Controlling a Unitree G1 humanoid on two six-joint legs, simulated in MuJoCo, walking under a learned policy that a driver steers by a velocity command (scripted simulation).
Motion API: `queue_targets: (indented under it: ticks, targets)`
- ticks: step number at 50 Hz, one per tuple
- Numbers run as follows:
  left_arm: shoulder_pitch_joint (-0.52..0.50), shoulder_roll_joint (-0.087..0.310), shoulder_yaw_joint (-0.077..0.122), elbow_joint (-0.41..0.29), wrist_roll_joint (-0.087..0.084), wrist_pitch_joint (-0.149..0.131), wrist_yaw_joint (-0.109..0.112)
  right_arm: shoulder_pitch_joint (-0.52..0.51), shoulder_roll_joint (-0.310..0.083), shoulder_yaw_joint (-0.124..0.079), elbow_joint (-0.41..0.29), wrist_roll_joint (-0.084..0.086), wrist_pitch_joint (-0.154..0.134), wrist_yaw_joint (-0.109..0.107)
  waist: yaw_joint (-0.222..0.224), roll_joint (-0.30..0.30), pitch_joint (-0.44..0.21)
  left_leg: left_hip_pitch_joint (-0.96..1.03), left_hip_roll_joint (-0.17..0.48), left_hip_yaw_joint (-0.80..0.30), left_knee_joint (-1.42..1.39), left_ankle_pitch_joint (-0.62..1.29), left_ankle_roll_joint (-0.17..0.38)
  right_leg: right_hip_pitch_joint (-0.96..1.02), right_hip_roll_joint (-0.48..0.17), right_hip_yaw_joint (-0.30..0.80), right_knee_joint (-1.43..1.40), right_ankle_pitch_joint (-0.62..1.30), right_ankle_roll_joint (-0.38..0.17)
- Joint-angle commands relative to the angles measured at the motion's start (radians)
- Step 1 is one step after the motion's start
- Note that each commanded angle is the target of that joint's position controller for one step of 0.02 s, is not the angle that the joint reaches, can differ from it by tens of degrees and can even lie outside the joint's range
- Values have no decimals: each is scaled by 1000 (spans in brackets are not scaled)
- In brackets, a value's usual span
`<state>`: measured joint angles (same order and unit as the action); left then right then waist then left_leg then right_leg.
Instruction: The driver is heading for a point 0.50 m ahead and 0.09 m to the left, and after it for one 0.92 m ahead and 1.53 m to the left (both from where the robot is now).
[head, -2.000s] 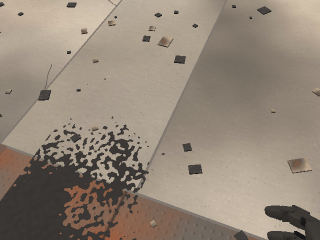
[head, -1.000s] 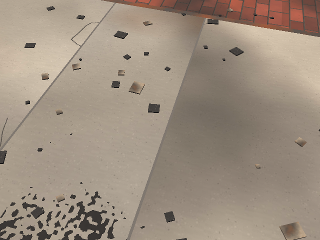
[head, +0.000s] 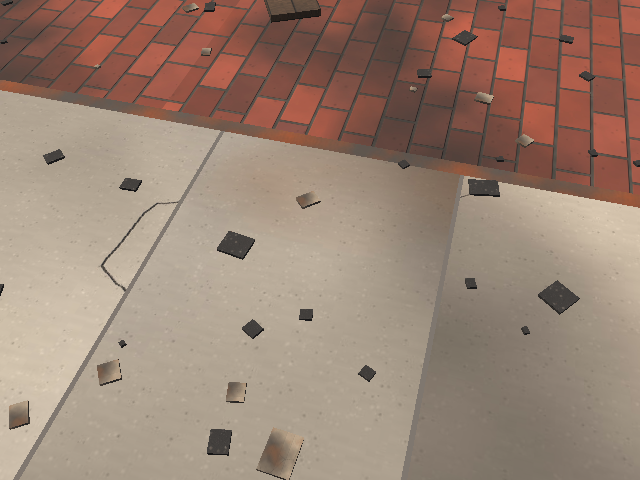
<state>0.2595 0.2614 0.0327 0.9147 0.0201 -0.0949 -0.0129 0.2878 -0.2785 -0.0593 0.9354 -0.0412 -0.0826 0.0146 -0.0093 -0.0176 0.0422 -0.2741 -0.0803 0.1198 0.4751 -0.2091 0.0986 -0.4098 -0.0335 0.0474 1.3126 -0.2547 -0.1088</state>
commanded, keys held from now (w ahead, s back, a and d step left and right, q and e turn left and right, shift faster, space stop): w+shift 0.18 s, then w+q+shift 0.82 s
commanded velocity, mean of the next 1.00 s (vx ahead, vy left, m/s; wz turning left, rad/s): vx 1.00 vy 0.00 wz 0.59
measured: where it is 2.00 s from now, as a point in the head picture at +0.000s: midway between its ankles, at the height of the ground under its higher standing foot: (67, 136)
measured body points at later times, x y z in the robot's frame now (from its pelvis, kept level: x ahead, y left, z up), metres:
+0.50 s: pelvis +0.50 -0.03 +0.01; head +0.52 -0.03 +0.46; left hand +0.49 +0.25 -0.12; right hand +0.63 -0.29 -0.12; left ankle +0.46 +0.10 -0.63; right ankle +0.49 -0.12 -0.73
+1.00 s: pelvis +0.95 +0.12 +0.00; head +0.97 +0.13 +0.45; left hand +1.04 +0.44 -0.06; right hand +1.09 -0.13 -0.13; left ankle +0.89 +0.10 -0.73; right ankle +1.18 +0.02 -0.66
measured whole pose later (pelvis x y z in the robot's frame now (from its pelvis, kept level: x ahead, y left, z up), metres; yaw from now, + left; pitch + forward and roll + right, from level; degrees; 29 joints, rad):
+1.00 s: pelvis +0.95 +0.12 +0.00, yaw +36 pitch +0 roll +0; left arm 0.00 0.22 -0.02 0.62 0.06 -0.06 -0.01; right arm 0.46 -0.30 -0.08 0.88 -0.01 -0.05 0.00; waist -0.08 0.00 0.03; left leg -0.09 -0.23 -0.10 0.39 -0.28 0.19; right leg -0.72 -0.16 0.10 0.99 -0.21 0.08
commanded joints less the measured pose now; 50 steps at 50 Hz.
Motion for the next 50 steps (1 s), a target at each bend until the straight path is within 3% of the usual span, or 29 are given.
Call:
queue_targets:
  ticks: [1, 5, 7, 10, 12, 14, 15, 16, 17, 18, 19, 20, 22, 24, 27, 30, 33, 35, 36, 37, 38, 39, 40, 41, 42, 44, 45, 47, 50]
  targets:
    - [-1, 6, -10, -83, 24, 24, -29, 75, -30, 2, 7, 23, -37, -5, 45, 37, 25, 91, 268, -362, -352, -137, 110, -243, -99, 36, -66, 17, 24]
    - [-235, 23, -30, -182, 23, 22, -46, 118, -56, 0, 13, 37, -56, 9, 18, 20, 120, 16, 177, -174, -447, 125, 104, -267, -110, -82, -416, 263, 57]
    - [-324, 15, -44, -212, 9, 13, -58, 156, -77, -3, 23, 48, -69, 7, -7, 22, 143, -22, 187, -139, -520, 273, 95, -117, -80, -138, -621, 417, 44]
    - [-374, 45, -39, -233, 4, 10, -49, 219, -114, -4, 48, 52, -67, 1, -26, 32, 127, 207, 222, -112, -511, 585, 69, -88, -29, -164, -755, 484, 7]
    - [-319, 84, -24, -233, 14, 8, -29, 230, -162, -9, 54, 37, -51, -8, 14, 85, 28, 359, 245, -122, -328, 1012, 55, -3, 51, -176, -763, 338, -10]
    - [-2, 162, 14, -150, 13, 7, 2, 193, -218, -21, 53, 13, -23, -29, 175, 133, -161, 339, 257, -142, 81, 1093, 41, 325, 84, -125, -760, 153, -28]
    - [191, 215, 37, -99, 25, 7, 21, 162, -189, -17, 36, 6, -18, -32, 259, 120, -250, 159, 216, -138, 373, 848, 39, 567, -20, -36, -739, 58, -34]
    - [274, 316, 63, -90, 61, 2, 35, 242, -15, 15, -14, 24, -23, -19, 181, -142, -401, -139, 98, -134, 779, 67, 36, 825, -329, 340, -769, -218, -54]
    - [234, 298, 68, -92, 57, 8, 15, 331, -14, 17, -25, 89, -29, -15, 115, -269, -542, -337, 23, -214, 1003, -246, 36, 912, -461, 798, -1009, -410, -131]
    - [112, 201, 58, -102, 44, 5, 7, 172, -90, 1, -39, 72, -21, -27, 106, -102, -327, -427, 108, -213, 999, -108, 50, 746, -381, 631, -1048, -447, -89]
    - [50, 123, 41, -98, 36, -7, 4, 87, -86, 1, -52, 60, -18, -21, 95, -7, -176, -429, 147, -205, 930, -24, 45, 568, -349, 444, -1058, -284, -67]
    - [27, 101, 38, -83, 39, -14, 3, 60, -61, 3, -54, 51, -7, -13, 67, 30, -101, -396, 176, -201, 892, -8, 38, 450, -311, 314, -1081, -124, -42]
    - [56, 52, 22, -37, 20, -24, 7, 78, -8, 6, -70, 21, 31, 10, 5, -32, -49, -338, 213, -194, 856, -2, 23, 310, -266, 120, -1114, -10, 0]
    - [70, 35, 20, -9, -6, -39, 1, 1, 19, 11, -116, 19, 60, 25, -14, -45, 9, -407, 243, -175, 828, 14, 10, 279, -243, -13, -1150, 85, 29]
    - [54, 38, 20, -4, 0, -55, -4, -131, 32, 25, -187, 22, 71, 46, -28, -59, 76, -428, 227, -93, 681, 183, 7, 211, -168, -223, -1197, 295, 65]
    - [77, 75, 23, 0, -1, -61, 7, -235, 4, 32, -228, 28, 65, 60, -24, -16, 112, -378, 181, 4, 425, 305, 38, 256, -131, -340, -1223, 516, 89]
    - [125, 149, 33, -5, -8, -46, 33, -252, -33, 28, -234, 23, 55, 68, -45, -29, 74, -260, 81, 101, 268, 326, 80, 416, -165, -382, -1120, 1033, 104]
    - [103, 218, 52, -34, 0, -10, 53, -83, -89, 7, -191, 32, 55, 56, -145, -90, -39, -74, 10, 113, 267, 216, 108, 481, -201, -371, -880, 1333, 105]
    - [55, 245, 63, -56, 6, 11, 56, 96, -130, -15, -144, 33, 58, 45, -236, -107, -123, 107, -13, 87, 282, 144, 132, 443, -222, -348, -656, 1373, 88]
    - [15, 248, 68, -77, 14, 28, 50, 291, -176, -46, -83, 32, 59, 26, -310, -78, -201, 323, -25, 21, 237, 44, 163, 340, -223, -313, -353, 1225, 67]
    - [-33, 212, 72, -83, 4, 31, 34, 278, -212, -82, -81, 63, 75, 3, -312, 91, -158, 436, 25, -126, 111, -31, 204, 133, -35, -303, 87, 456, 89]
    - [47, 39, 23, -163, 32, 10, 18, 150, -292, -81, -101, 42, 79, 4, -86, 262, -99, 499, 172, -473, 163, 277, 284, -241, 67, -191, 384, -255, 123]
    - [34, 52, 9, -266, 5, -21, 16, 131, -348, -97, -150, 12, 89, -1, -89, 245, -318, 670, 324, -917, -130, -155, 462, -436, 84, 10, 441, -239, 134]
    - [-37, 113, 11, -254, 14, -44, 16, 120, -258, -85, -150, 5, 83, -13, -89, 25, -159, 535, 352, -986, -286, -340, 395, -509, 10, 45, 327, -177, 127]
    - [-82, 127, 14, -262, 15, -45, 14, 95, -199, -69, -133, 12, 72, -18, -41, -75, -53, 371, 315, -896, -282, -295, 338, -459, -34, 54, 195, -116, 130]
    - [-63, 107, 2, -249, 50, -7, 18, 45, -176, -56, -143, 27, 38, -26, 38, -115, 11, 117, 220, -696, -273, -80, 291, -308, -84, 48, 55, -109, 160]
    - [-61, 97, -3, -247, 56, 17, 14, 34, -155, -45, -143, 32, 24, -27, 57, -108, 27, 16, 179, -630, -282, -44, 280, -254, -105, 37, -9, -113, 178]
    - [-151, 83, -13, -294, 53, 38, 5, 42, -167, -46, -152, 38, 2, -20, 43, -81, 53, -93, 111, -537, -312, 39, 267, -201, -119, -7, -195, -59, 201]
    - [-310, 48, -33, -363, 25, 36, -9, 94, -177, -57, -151, 40, -4, -8, -28, -17, 60, -92, 46, -469, -300, 220, 209, -127, -79, -46, -498, 224, 189]
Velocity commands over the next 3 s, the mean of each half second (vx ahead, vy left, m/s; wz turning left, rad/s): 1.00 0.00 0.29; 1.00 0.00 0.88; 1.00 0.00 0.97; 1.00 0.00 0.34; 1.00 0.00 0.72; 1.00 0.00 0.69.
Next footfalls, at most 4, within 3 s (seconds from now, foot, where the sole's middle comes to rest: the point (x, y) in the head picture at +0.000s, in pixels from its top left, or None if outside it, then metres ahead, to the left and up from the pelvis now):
0.30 right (394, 454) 0.53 -0.12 -0.77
0.76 left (284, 299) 0.92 0.12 -0.77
1.18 right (255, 172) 1.38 0.22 -0.77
1.64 left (100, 170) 1.40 0.68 -0.77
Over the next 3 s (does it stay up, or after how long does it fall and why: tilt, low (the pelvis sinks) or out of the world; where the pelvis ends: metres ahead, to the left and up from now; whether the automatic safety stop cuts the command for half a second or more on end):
stays up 1.52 1.79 -0.02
